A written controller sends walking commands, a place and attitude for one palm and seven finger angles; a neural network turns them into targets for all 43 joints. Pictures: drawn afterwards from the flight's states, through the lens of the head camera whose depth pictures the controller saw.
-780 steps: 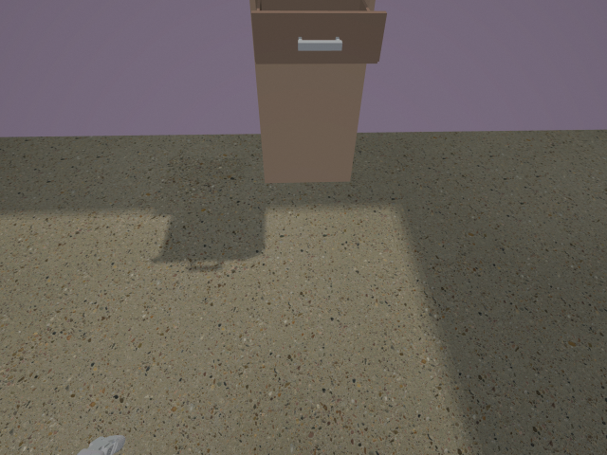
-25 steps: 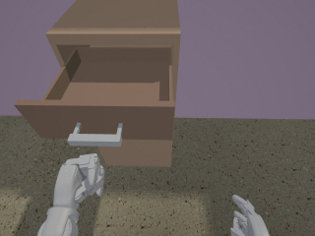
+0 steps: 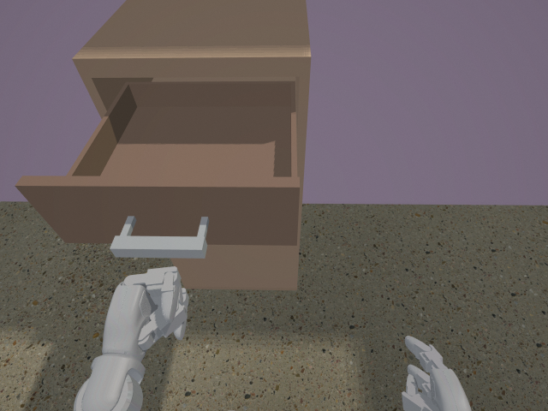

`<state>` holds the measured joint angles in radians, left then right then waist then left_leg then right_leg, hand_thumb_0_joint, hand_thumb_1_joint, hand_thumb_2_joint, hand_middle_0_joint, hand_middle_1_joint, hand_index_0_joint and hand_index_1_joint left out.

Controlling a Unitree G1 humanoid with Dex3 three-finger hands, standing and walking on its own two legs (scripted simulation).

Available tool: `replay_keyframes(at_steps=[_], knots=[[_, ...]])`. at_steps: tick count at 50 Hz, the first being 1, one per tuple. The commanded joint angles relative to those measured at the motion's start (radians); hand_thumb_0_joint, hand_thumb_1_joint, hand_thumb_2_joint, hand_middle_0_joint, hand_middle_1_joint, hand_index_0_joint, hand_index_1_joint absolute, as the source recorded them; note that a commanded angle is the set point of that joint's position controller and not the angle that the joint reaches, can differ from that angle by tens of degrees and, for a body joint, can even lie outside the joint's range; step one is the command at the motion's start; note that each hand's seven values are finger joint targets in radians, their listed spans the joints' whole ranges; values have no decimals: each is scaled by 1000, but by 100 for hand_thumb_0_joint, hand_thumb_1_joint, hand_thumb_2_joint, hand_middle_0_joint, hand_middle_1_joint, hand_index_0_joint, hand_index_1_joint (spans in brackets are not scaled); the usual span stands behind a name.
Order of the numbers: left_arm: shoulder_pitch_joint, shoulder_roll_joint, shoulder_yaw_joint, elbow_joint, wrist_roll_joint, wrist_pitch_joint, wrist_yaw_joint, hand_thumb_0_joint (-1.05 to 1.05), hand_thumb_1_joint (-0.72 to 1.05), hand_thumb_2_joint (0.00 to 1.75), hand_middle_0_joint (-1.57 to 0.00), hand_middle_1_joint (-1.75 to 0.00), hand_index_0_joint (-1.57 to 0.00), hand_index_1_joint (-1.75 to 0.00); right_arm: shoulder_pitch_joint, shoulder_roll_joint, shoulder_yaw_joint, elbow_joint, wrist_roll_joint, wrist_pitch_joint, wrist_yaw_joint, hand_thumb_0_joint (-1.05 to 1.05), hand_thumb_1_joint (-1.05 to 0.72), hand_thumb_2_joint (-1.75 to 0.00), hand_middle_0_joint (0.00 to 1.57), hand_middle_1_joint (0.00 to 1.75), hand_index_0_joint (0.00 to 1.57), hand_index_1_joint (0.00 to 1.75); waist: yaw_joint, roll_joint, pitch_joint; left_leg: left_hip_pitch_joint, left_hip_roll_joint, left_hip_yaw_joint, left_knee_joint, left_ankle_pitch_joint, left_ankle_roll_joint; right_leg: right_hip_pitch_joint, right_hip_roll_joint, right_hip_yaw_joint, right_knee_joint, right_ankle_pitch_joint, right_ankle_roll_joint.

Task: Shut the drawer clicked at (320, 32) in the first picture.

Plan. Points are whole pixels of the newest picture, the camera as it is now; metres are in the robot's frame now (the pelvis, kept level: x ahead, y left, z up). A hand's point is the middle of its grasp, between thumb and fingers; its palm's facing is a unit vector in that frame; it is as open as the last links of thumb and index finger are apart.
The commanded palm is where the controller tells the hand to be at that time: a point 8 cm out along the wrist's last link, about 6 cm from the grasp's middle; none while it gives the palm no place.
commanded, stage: push the drawer shut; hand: left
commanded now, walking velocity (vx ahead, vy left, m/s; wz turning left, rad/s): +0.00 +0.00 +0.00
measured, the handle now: (163, 235) +0.35 +0.18 +0.08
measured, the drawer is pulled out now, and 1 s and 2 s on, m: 0.29 0.21 0.09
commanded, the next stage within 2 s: none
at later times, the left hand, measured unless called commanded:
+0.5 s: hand (180, 278) +0.28 +0.14 +0.08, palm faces +0.00 -1.00 -0.04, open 3.2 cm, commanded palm +0.27 +0.20 +0.08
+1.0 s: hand (186, 237) +0.35 +0.15 +0.08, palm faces -0.01 -1.00 -0.03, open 3.1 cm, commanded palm +0.34 +0.20 +0.08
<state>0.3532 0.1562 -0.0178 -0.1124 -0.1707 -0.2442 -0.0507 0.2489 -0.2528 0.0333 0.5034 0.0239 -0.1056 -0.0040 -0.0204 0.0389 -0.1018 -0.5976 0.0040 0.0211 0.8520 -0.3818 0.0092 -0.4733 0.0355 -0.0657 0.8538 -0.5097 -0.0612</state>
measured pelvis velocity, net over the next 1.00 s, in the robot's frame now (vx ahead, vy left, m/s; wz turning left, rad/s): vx -0.02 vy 0.01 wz -0.01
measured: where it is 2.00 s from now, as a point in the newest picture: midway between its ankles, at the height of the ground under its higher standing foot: outside the picture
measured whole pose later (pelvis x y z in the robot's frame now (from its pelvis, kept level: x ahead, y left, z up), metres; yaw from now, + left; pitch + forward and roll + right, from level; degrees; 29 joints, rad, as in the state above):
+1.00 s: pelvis -0.02 +0.01 +0.00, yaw +0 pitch +8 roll -1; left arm -0.27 0.21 0.09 0.50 -0.18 -0.29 -0.06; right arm 0.25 -0.26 0.03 0.64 0.04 -0.06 -0.02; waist -0.05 0.03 -0.07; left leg -0.62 0.01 0.02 0.82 -0.33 0.02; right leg -0.50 0.04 -0.06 0.81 -0.45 -0.05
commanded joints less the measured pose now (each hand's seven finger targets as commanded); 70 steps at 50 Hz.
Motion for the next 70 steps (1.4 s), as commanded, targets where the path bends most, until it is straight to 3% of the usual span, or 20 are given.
replay_keyframes(at_steps=[1,3,5,6,10,13,18,29,34,35,44,47,50,54,55,56,57,62,67,70], knots=[[-89,95,83,-260,-7,-96,25,0,90,90,-140,-160,-140,-160,-71,-97,-48,-156,3,-47,-6,0,-90,-90,20,30,20,30,-3,-26,-166,203,-2,-27,-77,242,29,-10,-31,53,-144,448,61],[-132,76,58,-246,-12,-95,18,0,90,90,-140,-160,-140,-160,-74,-100,-45,-153,5,-44,-5,0,-90,-90,20,30,20,30,-22,-36,-145,195,-3,-29,-73,229,29,-29,-32,54,-148,445,66],[-166,114,96,-187,-13,-88,15,0,90,90,-140,-160,-140,-160,-74,-112,-47,-134,5,-37,-10,0,-90,-90,20,30,20,30,-34,-83,-95,158,-3,-33,-66,188,32,-45,-34,70,-169,407,74],[-187,89,75,-168,-17,-83,4,0,90,90,-140,-160,-140,-160,-76,-109,-47,-132,6,-34,-11,0,-90,-90,20,30,20,30,-36,-88,-96,153,-6,-31,-65,180,32,-45,-38,78,-172,415,78],[-276,130,112,-106,-26,-67,-24,0,90,90,-140,-160,-140,-160,-84,-119,-46,-118,13,-25,-20,0,-90,-90,20,30,20,30,-36,-70,-114,148,-9,-32,-65,174,32,-22,-49,103,-189,408,83],[-347,116,104,-111,-38,-64,-31,0,90,90,-140,-160,-140,-160,-83,-114,-48,-116,12,-30,-24,0,-90,-90,20,30,20,30,-26,-28,-184,197,-8,-30,-73,212,31,-3,-45,86,-176,447,76],[-399,139,148,-51,-43,-74,-14,0,90,90,-140,-160,-140,-160,-79,-115,-50,-98,9,-28,-23,0,-90,-90,20,30,20,30,-21,-71,-200,194,-7,-30,-85,243,29,31,-47,82,-168,522,81],[-654,152,139,77,-39,-95,-9,0,90,90,-140,-160,-140,-160,-83,-123,-52,-48,16,-20,-30,0,-90,-90,20,30,20,30,-51,-46,-158,205,-5,-33,-101,169,30,-37,-35,88,-204,353,70],[-755,157,143,144,-40,-92,-1,0,90,90,-140,-160,-140,-160,-75,-127,-52,-30,18,-17,-33,0,-90,-90,20,30,20,30,-53,-28,-196,227,-4,-37,-110,163,30,-41,-31,81,-206,327,64],[-761,181,164,185,-35,-90,7,0,90,90,-140,-160,-140,-160,-65,-133,-51,-21,16,-12,-34,0,-90,-90,20,30,20,30,-55,-62,-176,211,-2,-42,-111,152,33,-43,-28,82,-214,308,67],[-946,190,172,323,-30,-101,12,0,90,90,-140,-160,-140,-160,-45,-133,-51,-3,19,-2,-28,0,-90,-90,20,30,20,30,-51,-18,-217,227,-4,-44,-123,144,26,-49,-24,76,-208,288,56],[-995,176,165,393,-26,-100,20,0,90,90,-140,-160,-140,-160,-26,-136,-54,6,17,5,-25,0,-90,-90,20,30,20,30,-62,-54,-201,214,-2,-46,-123,133,29,-68,-20,73,-211,279,60],[-1058,242,219,468,-23,-107,23,0,90,90,-140,-160,-140,-160,-5,-147,-54,21,15,15,-26,0,-90,-90,20,30,20,30,-64,-87,-194,176,-2,-47,-119,116,32,-65,-18,82,-212,257,64],[-1125,203,187,486,-16,-121,14,0,90,90,-140,-160,-140,-160,15,-141,-58,22,12,20,-17,0,-90,-90,20,30,20,30,-62,5,-251,239,-3,-51,-120,162,25,-79,-13,65,-190,301,51],[-1105,246,227,521,-9,-120,20,0,90,90,-140,-160,-140,-160,30,-148,-61,29,11,25,-16,0,-90,-90,20,30,20,30,-56,-13,-254,232,1,-56,-116,167,25,-81,-9,62,-186,296,50],[-1141,215,194,494,-8,-127,20,0,90,90,-140,-160,-140,-160,33,-144,-60,26,10,27,-13,0,-90,-90,20,30,20,30,-65,14,-278,257,1,-56,-116,195,24,-83,-10,60,-179,325,49],[-1128,184,179,508,-9,-126,21,0,90,90,-140,-160,-140,-160,41,-141,-64,24,9,27,-10,0,-90,-90,20,30,20,30,-61,1,-289,269,2,-59,-115,214,22,-83,-7,53,-175,340,48],[-1221,222,209,601,0,-133,25,0,90,90,-140,-160,-140,-160,74,-151,-68,39,5,40,-5,0,-90,-90,20,30,20,30,-83,-68,-258,221,5,-61,-108,194,27,-106,1,53,-172,325,52],[-1308,241,226,645,14,-144,26,0,90,90,-140,-160,-140,-160,107,-151,-73,52,0,48,2,0,-90,-90,20,30,20,30,-84,3,-298,256,6,-64,-90,242,23,-135,6,51,-150,351,46],[-1307,254,244,671,18,-148,27,0,90,90,-140,-160,-140,-160,125,-155,-78,52,-4,55,6,0,-90,-90,20,30,20,30,-84,-10,-340,271,8,-64,-76,287,24,-126,10,51,-139,390,47]])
